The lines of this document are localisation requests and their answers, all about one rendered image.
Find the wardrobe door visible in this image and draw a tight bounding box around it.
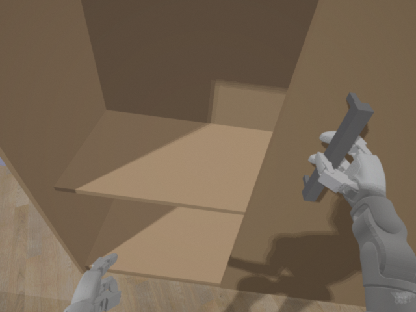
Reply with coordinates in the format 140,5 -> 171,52
220,0 -> 416,307

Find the right robot hand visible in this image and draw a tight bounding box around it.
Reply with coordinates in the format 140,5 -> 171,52
308,131 -> 386,208

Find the left robot hand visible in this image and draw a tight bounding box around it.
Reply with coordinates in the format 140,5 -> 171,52
71,253 -> 121,312

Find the handle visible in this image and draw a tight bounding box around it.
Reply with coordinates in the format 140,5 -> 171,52
302,92 -> 374,202

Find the right robot forearm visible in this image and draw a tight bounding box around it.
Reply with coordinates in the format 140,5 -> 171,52
350,196 -> 416,312

